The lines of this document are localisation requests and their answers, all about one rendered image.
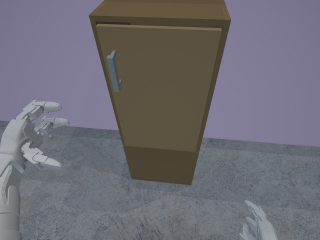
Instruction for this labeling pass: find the robot right hand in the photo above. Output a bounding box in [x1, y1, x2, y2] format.
[239, 200, 278, 240]

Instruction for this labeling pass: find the handle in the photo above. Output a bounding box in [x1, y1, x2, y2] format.
[106, 50, 122, 92]

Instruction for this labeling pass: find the left robot forearm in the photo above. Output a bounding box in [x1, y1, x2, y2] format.
[0, 153, 26, 240]

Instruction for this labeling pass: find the robot left hand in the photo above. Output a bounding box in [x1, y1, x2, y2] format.
[0, 100, 70, 171]

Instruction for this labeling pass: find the cupboard door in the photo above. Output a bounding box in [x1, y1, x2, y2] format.
[96, 24, 222, 152]

